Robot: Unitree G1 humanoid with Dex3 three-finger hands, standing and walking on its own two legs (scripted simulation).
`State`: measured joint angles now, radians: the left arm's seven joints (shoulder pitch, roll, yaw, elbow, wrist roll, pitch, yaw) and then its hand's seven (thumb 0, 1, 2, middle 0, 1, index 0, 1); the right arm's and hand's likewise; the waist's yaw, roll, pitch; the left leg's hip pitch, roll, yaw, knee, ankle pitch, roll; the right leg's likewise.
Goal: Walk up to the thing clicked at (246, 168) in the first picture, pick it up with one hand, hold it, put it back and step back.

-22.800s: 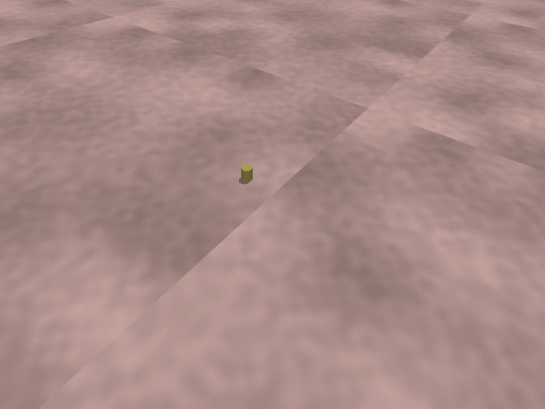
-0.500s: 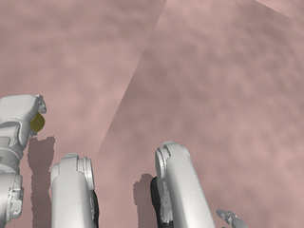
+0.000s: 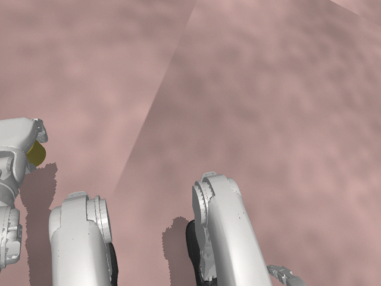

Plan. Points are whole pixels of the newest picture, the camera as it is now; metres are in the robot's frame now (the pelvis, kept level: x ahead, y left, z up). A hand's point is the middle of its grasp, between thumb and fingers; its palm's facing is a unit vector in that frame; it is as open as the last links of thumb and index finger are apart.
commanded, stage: lower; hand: left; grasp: from above
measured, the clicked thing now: (23, 149) +0.44 +0.29 -0.19
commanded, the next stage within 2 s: rest in 0.24 s
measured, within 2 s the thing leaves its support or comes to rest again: neither
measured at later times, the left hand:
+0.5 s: hand (36, 155) +0.44 +0.28 -0.22, palm faces -0.45 -0.09 -0.89, open 8.5 cm
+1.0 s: hand (43, 156) +0.44 +0.27 -0.26, palm faces -0.43 -0.12 -0.89, open 8.5 cm
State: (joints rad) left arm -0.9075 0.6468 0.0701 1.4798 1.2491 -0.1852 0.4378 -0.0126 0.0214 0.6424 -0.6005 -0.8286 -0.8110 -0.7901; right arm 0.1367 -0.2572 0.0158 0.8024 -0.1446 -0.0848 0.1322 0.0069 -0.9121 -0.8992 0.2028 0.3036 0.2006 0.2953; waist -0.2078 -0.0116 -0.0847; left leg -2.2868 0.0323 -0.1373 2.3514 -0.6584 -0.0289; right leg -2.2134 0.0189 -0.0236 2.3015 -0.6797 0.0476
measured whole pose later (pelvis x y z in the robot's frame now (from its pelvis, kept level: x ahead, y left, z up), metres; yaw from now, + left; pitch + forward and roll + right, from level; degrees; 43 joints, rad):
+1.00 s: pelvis +0.01 +0.00 -0.05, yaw -5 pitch +28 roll -10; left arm -0.92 0.81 0.19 1.69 1.32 -0.25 0.64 -0.01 0.02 0.65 -0.61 -0.86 -0.82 -0.78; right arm 0.08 -0.29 0.12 0.81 -0.29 -0.17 0.24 0.01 -0.90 -0.89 0.20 0.30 0.20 0.30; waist -0.30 -0.08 0.04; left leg -2.37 0.02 -0.24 2.56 -0.70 -0.04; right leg -2.28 0.05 -0.08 2.45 -0.69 0.07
